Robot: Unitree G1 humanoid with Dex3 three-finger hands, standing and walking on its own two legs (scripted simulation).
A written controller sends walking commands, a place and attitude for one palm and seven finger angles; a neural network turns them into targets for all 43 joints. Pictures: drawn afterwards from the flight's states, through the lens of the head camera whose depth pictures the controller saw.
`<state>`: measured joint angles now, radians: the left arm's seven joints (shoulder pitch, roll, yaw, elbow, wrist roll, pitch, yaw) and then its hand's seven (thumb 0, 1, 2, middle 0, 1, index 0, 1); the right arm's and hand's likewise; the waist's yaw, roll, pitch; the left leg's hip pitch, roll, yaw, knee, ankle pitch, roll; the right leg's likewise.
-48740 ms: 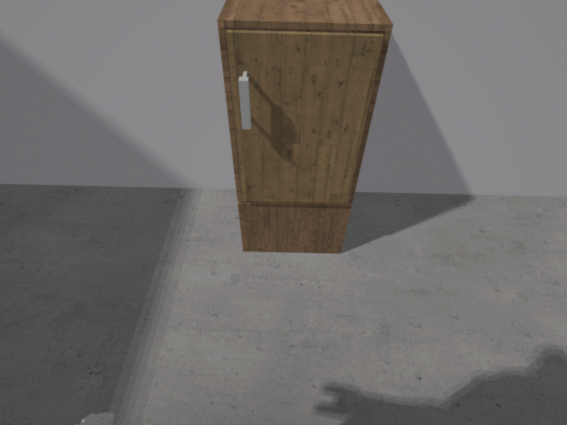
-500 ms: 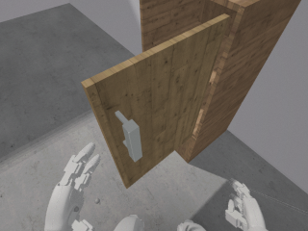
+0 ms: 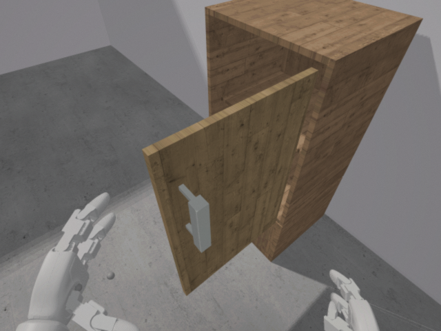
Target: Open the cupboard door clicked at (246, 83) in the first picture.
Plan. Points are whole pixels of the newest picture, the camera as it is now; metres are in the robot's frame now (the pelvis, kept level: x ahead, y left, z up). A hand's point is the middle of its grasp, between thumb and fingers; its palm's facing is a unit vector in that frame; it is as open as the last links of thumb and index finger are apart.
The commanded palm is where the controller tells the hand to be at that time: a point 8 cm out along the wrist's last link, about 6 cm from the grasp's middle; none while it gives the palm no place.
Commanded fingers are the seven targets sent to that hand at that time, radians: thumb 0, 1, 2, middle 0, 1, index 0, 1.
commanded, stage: draw the hand back to the body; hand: left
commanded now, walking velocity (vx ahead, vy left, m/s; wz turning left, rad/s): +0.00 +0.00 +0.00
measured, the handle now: (193, 218) +0.31 +0.08 +0.05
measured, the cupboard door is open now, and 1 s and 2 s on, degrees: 91 91 91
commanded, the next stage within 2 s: step back with the hand held close in 1.04 s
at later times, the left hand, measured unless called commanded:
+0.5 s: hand (44, 225) +0.21 +0.25 +0.18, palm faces +0.36 -0.84 -0.40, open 11.0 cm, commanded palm +0.16 +0.29 +0.20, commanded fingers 0.00 0.65 0.80 -0.19 -0.30 -0.19 -0.30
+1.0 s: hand (26, 215) +0.20 +0.26 +0.20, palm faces +0.43 -0.82 -0.39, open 7.5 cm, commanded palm +0.16 +0.30 +0.22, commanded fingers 0.00 0.90 0.90 -0.20 -0.30 -0.20 -0.30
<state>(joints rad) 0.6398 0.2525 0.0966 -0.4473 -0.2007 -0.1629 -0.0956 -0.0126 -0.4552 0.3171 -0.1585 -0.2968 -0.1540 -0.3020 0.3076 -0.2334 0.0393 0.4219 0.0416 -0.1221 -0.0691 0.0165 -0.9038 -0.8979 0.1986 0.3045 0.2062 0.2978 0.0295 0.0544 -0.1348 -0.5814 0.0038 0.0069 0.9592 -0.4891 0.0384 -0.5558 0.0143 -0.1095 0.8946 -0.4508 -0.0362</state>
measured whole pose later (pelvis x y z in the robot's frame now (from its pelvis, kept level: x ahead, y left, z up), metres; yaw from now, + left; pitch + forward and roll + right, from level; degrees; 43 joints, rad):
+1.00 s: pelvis +0.01 +0.00 +0.05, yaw -1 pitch -5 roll -1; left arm 0.48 0.34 0.32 -0.41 -0.06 -0.06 0.11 0.01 0.88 0.89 -0.21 -0.30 -0.21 -0.30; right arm 0.21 -0.23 0.03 0.63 0.00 -0.09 -0.07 0.02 -0.90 -0.90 0.20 0.30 0.21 0.30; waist 0.07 0.06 0.03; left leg -0.07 -0.01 0.05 0.43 -0.27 0.04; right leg -0.06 0.02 -0.06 0.38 -0.23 -0.03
